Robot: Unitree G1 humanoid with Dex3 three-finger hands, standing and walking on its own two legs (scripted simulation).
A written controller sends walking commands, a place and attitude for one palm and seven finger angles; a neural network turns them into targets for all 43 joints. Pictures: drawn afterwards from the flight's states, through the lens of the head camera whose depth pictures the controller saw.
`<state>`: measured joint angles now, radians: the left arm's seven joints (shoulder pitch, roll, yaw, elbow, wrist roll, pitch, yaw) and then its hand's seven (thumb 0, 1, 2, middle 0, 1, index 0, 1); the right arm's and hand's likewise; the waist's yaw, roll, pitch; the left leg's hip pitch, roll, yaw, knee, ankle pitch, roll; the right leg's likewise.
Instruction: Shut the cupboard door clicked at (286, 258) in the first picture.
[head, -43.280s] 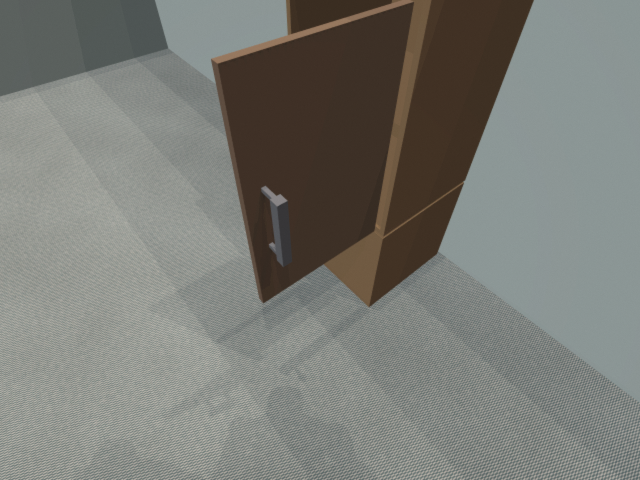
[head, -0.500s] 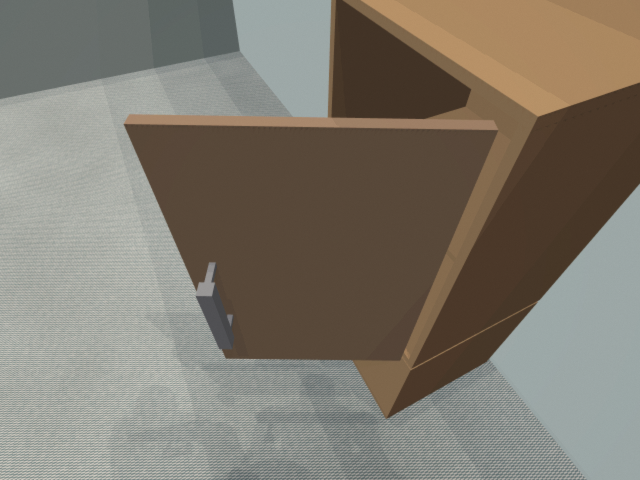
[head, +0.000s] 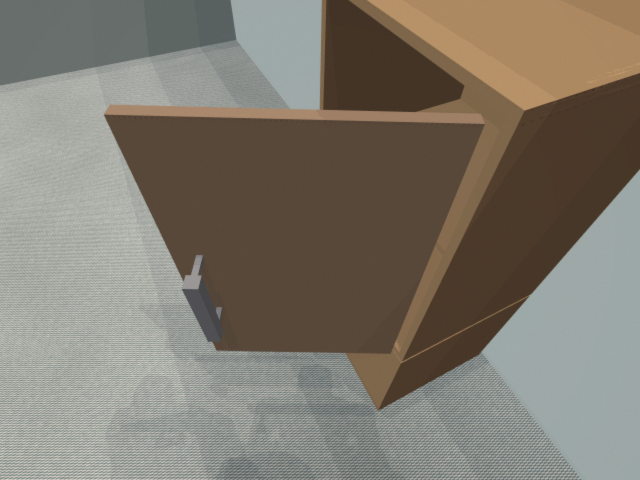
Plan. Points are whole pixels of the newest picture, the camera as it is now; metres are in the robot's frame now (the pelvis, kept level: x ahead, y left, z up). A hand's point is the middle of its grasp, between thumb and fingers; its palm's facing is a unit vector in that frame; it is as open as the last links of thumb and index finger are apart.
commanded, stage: raise the hand and make a fist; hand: left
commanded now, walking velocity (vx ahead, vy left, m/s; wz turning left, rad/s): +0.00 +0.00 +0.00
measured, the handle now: (207, 300) +0.38 +0.21 -0.08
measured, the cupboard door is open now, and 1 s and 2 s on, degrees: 63 63 63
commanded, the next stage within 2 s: bring the fist close to the handle in 1.88 s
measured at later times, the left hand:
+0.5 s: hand out of the picture +0.09 +0.17 -0.08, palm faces +0.14 -0.99 -0.07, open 5.6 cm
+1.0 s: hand (176, 477) +0.14 +0.19 -0.08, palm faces +0.03 -1.00 -0.02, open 3.4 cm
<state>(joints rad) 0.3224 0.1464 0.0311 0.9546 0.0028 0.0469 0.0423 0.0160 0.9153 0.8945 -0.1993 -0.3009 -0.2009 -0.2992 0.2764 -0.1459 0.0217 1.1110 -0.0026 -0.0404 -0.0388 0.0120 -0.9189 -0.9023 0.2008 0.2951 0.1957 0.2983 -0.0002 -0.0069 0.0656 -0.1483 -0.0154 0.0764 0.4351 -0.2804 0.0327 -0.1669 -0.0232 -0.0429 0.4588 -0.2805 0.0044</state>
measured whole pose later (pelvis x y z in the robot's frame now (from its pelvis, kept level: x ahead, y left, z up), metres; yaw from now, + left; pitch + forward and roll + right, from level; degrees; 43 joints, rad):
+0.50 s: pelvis -0.08 -0.05 -0.13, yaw +4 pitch +15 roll -1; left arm 0.43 0.23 0.18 0.06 -0.29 -0.56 -0.30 0.02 0.90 0.90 -0.52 -0.65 -0.52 -0.65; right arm 0.12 -0.26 -0.03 0.49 0.02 -0.27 -0.04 0.01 -0.90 -0.90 0.20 0.29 0.19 0.30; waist 0.06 -0.01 -0.15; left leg -1.06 0.02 -0.06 1.34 -0.55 -0.02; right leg -1.02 -0.01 -0.15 1.32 -0.57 -0.09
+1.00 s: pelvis -0.07 +0.00 -0.12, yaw +2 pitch +18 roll -3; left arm 0.41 0.23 0.14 0.00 -0.28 -0.46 -0.26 0.02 0.90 0.90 -0.97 -1.15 -0.98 -1.15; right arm 0.26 -0.26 -0.03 0.54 0.02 -0.22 -0.04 0.01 -0.90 -0.90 0.20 0.30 0.20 0.30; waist 0.00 0.02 -0.17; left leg -1.09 0.01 0.00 1.32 -0.56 0.04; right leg -1.05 -0.02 -0.09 1.28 -0.54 -0.02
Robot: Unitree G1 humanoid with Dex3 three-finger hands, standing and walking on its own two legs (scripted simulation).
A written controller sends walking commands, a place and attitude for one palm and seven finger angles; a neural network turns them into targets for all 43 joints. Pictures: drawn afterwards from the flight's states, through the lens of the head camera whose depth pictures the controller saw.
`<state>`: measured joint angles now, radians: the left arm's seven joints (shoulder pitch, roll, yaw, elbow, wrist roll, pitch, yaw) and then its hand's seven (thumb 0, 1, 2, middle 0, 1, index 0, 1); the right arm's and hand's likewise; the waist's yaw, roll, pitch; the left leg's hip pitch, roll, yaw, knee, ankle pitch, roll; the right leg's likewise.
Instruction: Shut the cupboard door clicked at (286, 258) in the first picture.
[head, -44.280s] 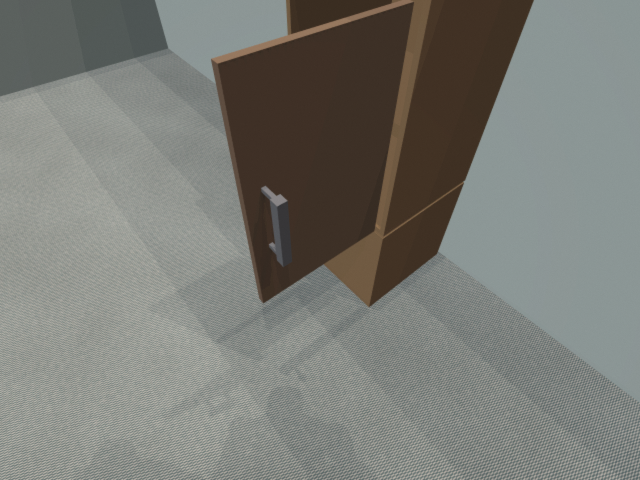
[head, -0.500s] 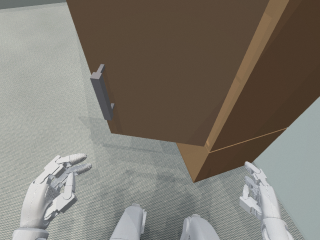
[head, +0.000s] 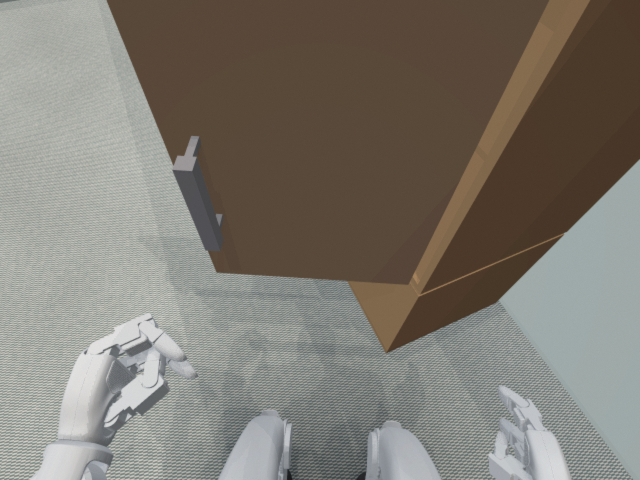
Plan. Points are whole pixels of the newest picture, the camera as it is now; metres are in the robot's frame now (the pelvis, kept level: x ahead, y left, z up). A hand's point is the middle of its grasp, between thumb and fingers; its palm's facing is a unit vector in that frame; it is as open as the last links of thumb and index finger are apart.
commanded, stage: raise the hand and make a fist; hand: left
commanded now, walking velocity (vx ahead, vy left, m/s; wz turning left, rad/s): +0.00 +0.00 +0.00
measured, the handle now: (205, 198) +0.46 +0.20 +0.04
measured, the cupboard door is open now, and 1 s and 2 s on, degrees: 63 63 63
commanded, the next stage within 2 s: bring the fist close to the handle in 0.88 s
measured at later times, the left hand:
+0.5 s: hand (149, 373) +0.23 +0.20 +0.04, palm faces -0.01 -1.00 -0.04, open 3.1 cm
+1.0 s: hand (176, 371) +0.23 +0.17 +0.04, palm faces -0.01 -1.00 -0.04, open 3.1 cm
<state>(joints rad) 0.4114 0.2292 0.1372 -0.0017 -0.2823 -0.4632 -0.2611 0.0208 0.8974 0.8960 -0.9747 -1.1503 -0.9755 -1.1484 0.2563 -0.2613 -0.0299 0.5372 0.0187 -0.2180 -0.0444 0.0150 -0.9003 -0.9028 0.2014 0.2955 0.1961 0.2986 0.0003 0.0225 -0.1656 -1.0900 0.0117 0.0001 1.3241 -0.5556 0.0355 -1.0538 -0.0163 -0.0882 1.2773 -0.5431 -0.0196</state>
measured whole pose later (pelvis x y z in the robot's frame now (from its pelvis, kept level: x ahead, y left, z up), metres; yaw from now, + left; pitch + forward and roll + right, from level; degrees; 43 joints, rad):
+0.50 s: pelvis +0.01 +0.01 +0.00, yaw +0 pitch +19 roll -4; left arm 0.40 0.26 0.14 -0.06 -0.27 -0.39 -0.27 0.02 0.90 0.90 -1.29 -1.49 -1.29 -1.49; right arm 0.22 -0.23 0.03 0.45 0.01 -0.15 -0.02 0.01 -0.90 -0.90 0.21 0.30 0.20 0.30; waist 0.02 0.03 -0.18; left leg -1.10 0.01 -0.02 1.34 -0.57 0.04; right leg -1.04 -0.02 -0.11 1.27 -0.55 -0.01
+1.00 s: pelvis +0.01 -0.01 +0.00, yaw +0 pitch +19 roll -3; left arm 0.40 0.24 0.13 -0.03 -0.28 -0.42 -0.26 0.02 0.90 0.90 -1.30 -1.50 -1.30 -1.50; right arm 0.23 -0.24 0.01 0.46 0.03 -0.14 -0.04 0.01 -0.90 -0.90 0.20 0.30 0.20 0.30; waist 0.01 0.03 -0.19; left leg -1.10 0.02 -0.02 1.35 -0.58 0.02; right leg -1.06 0.00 -0.11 1.30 -0.57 -0.04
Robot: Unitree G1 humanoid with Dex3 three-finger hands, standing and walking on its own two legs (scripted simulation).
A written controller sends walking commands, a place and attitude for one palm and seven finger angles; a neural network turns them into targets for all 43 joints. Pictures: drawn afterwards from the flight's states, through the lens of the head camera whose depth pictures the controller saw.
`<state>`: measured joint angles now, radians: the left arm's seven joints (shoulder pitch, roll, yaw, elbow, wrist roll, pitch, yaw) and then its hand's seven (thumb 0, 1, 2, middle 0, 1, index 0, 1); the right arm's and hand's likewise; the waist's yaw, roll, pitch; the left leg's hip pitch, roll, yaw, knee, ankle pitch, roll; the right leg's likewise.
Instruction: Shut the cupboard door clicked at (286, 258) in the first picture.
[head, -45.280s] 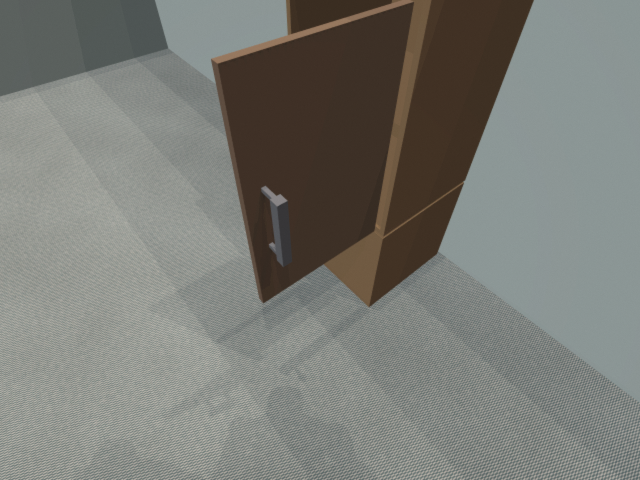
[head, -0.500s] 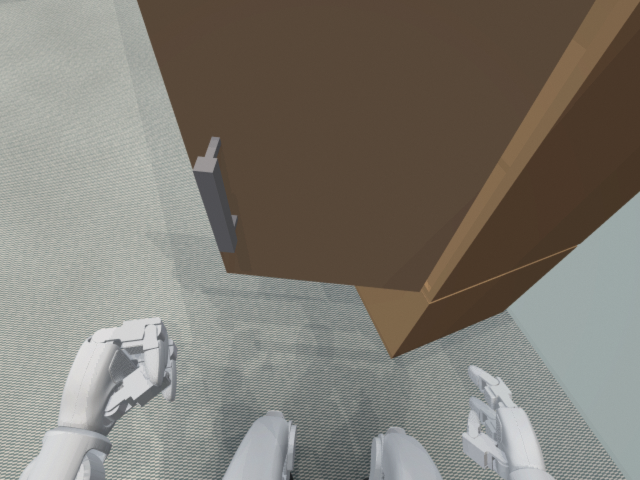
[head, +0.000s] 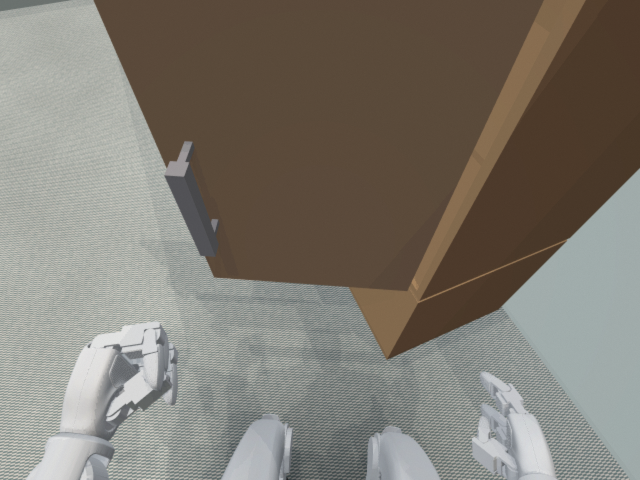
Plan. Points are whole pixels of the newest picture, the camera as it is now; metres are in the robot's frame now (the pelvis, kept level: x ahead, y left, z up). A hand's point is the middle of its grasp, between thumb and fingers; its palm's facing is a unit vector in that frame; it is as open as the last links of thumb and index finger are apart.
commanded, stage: bring the fist close to the handle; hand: left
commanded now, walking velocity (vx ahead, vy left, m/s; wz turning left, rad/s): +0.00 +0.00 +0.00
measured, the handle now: (199, 203) +0.45 +0.21 +0.05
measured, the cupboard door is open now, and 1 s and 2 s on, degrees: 63 63 58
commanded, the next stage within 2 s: push the door shut along its arc in 1.38 s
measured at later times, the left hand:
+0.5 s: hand (187, 322) +0.28 +0.18 +0.05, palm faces -0.04 -1.00 -0.03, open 3.1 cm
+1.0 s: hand (206, 269) +0.35 +0.17 +0.05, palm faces -0.02 -1.00 -0.04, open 3.1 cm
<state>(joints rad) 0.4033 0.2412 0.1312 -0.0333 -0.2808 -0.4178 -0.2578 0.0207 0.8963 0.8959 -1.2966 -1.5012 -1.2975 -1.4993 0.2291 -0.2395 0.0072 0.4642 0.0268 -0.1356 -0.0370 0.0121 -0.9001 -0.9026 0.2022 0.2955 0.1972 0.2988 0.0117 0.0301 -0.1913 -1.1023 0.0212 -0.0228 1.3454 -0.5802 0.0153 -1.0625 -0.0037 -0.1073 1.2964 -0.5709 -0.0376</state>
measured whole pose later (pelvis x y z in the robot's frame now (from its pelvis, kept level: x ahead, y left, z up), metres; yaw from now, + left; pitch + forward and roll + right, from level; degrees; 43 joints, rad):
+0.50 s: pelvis +0.00 +0.00 +0.01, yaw +0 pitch +19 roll -2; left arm 0.12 0.24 0.12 0.16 -0.24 -0.39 -0.22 0.02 0.90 0.90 -1.30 -1.50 -1.30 -1.50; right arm 0.24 -0.25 0.02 0.51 0.03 -0.11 -0.03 0.01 -0.90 -0.90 0.20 0.30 0.20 0.30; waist -0.01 0.03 -0.18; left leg -1.09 0.02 -0.01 1.31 -0.56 0.02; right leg -1.06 -0.01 -0.09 1.26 -0.55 -0.03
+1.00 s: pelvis +0.00 +0.01 +0.01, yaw -1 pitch +20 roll -2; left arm -0.17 0.23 0.14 0.45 -0.19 -0.44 -0.17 0.02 0.90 0.90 -1.30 -1.50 -1.30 -1.50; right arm 0.23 -0.25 0.01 0.57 0.02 -0.06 -0.01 0.01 -0.90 -0.90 0.20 0.30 0.20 0.30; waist -0.02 0.02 -0.17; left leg -1.06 0.01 0.01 1.26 -0.54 0.03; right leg -1.04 -0.01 -0.07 1.23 -0.53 -0.02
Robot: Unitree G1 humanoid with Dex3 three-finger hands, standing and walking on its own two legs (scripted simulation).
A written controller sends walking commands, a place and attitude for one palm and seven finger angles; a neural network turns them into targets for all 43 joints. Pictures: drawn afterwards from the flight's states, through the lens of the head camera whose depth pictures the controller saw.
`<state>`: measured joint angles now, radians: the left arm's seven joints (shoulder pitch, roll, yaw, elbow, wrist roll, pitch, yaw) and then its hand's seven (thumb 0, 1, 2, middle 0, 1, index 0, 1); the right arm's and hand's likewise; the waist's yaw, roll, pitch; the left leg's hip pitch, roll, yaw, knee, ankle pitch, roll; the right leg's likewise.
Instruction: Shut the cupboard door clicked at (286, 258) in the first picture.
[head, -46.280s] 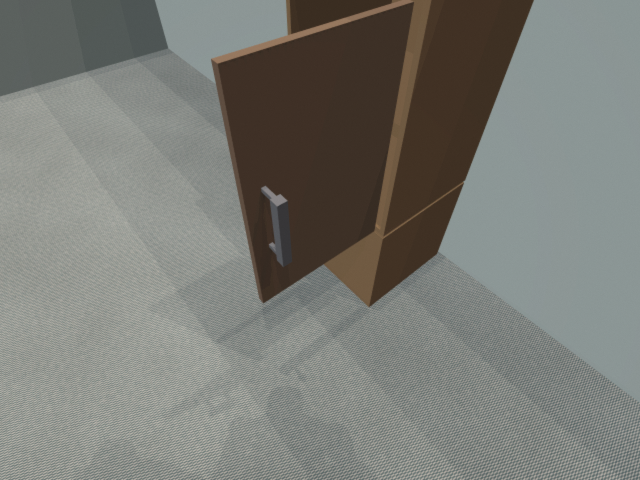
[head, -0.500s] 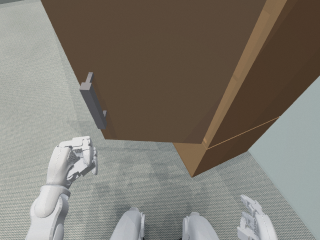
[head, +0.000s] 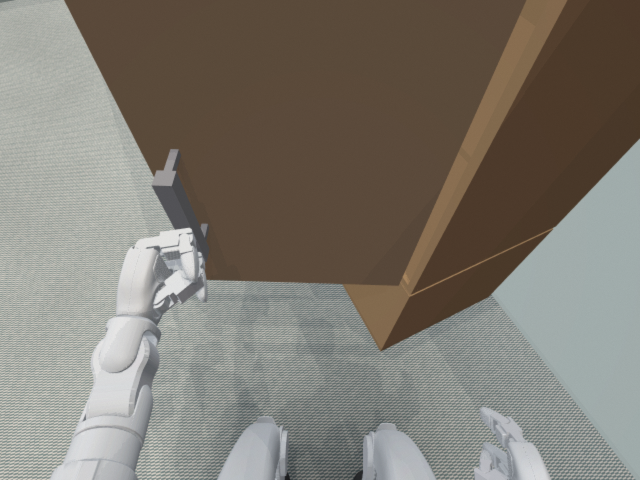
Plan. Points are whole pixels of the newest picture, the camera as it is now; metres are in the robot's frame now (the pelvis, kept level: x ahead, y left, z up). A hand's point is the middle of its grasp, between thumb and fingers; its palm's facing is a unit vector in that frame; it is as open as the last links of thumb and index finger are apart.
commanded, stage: bring the fist close to the handle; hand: left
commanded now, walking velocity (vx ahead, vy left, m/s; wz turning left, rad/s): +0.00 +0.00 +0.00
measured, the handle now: (188, 209) +0.45 +0.20 +0.03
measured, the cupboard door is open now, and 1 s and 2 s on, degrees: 63 58 41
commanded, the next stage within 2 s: push the door shut along its arc in 0.38 s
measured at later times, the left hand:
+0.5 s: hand (192, 279) +0.34 +0.17 +0.04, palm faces -0.01 -1.00 -0.03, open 3.1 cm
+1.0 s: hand (198, 240) +0.40 +0.18 +0.03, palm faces -0.12 -0.99 -0.04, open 3.0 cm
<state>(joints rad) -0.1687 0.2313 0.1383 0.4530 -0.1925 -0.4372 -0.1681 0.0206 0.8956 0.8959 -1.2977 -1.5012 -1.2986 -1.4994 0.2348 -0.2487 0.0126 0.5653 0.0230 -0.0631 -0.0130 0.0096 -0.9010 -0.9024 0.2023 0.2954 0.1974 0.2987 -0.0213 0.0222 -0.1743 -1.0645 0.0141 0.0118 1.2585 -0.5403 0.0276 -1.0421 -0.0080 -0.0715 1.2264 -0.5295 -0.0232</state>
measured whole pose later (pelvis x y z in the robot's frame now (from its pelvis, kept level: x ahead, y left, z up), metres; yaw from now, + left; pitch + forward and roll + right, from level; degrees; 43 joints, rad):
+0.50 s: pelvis +0.00 +0.00 +0.00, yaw +0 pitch +20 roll -2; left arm -0.20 0.24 0.17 0.52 -0.21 -0.49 -0.21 0.02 0.90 0.90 -1.30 -1.50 -1.30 -1.50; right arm 0.23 -0.25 0.00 0.58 0.03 -0.05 -0.02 0.01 -0.90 -0.90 0.20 0.30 0.20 0.30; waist -0.02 0.02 -0.17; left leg -1.07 0.02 0.01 1.26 -0.53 0.02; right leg -1.05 -0.01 -0.07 1.23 -0.52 -0.03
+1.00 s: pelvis -0.01 +0.00 -0.01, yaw +0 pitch +21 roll -2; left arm -0.54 0.35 0.21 0.85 -0.21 -0.47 -0.34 0.01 0.86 0.92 -1.31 -1.50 -1.31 -1.50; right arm 0.27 -0.27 0.01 0.63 0.04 -0.05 -0.03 0.01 -0.90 -0.90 0.20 0.30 0.20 0.30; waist -0.05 0.02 -0.16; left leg -1.15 0.01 0.00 1.30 -0.53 0.03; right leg -1.11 -0.01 -0.09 1.25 -0.51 -0.03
